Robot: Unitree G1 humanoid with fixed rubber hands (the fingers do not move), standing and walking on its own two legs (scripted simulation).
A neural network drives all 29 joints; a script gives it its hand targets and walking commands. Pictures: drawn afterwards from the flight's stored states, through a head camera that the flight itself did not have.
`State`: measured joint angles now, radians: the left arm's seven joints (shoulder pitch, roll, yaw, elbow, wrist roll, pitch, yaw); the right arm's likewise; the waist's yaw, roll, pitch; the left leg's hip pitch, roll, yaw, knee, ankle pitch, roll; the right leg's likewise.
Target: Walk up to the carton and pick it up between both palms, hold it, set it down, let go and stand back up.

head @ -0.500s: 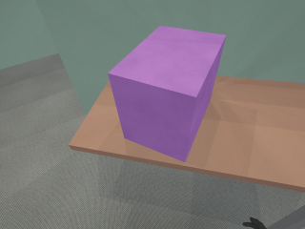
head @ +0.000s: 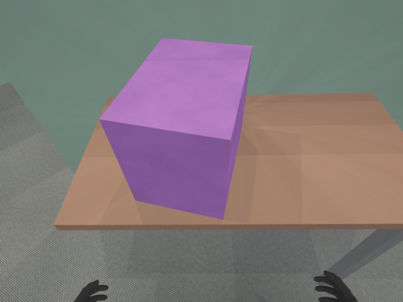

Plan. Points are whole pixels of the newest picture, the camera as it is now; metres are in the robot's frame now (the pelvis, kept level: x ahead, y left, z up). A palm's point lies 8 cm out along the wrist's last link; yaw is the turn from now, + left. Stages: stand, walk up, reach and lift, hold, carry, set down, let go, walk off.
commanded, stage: walk up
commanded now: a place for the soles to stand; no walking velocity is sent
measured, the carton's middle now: (191, 126) +0.47 +0.04 +0.09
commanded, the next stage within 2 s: reach and lift in 1.58 s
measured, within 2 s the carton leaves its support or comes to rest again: neither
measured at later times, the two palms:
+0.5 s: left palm out of the picture +0.12 +0.26 -0.08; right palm out of the picture +0.09 -0.26 -0.10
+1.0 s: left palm out of the picture +0.12 +0.25 -0.08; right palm out of the picture +0.05 -0.27 -0.11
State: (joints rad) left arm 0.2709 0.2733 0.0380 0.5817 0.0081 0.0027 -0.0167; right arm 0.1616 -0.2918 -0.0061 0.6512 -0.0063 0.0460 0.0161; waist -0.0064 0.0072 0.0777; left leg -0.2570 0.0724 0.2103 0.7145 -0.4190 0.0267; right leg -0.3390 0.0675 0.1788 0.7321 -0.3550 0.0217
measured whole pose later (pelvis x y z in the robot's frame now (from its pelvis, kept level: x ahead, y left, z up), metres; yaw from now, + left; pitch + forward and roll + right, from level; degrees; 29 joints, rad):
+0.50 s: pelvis -0.01 +0.01 +0.00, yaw -4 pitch -3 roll +1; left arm 0.29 0.27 0.04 0.62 0.00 0.02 -0.01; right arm 0.25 -0.29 -0.01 0.66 -0.01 0.04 0.01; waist -0.01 0.01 0.06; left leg -0.23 0.06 0.25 0.69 -0.41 0.04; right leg -0.34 0.06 0.18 0.73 -0.34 0.02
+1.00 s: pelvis -0.01 +0.00 +0.00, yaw -6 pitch -4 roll +1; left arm 0.28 0.27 0.04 0.63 0.00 0.01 -0.01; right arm 0.29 -0.31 -0.01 0.68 -0.01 0.05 0.01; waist -0.02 0.02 0.07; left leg -0.22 0.09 0.27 0.72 -0.42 0.03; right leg -0.35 0.08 0.18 0.75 -0.33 0.01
